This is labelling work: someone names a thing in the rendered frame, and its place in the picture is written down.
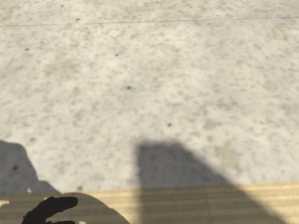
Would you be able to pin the robot left hand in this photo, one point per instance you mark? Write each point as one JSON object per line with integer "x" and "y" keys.
{"x": 48, "y": 208}

